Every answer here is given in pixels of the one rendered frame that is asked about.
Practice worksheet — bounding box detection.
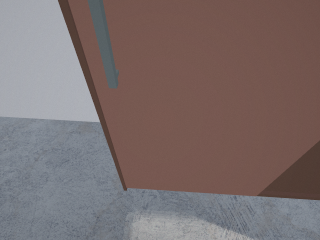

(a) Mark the handle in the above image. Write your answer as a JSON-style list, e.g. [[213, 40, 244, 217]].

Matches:
[[87, 0, 119, 89]]

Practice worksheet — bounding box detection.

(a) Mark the wardrobe door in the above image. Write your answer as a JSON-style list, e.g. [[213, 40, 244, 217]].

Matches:
[[68, 0, 320, 197], [263, 141, 320, 194]]

